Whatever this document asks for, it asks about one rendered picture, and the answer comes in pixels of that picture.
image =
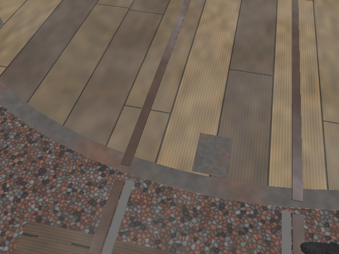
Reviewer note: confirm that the right robot hand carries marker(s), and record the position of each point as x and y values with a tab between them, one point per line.
319	248

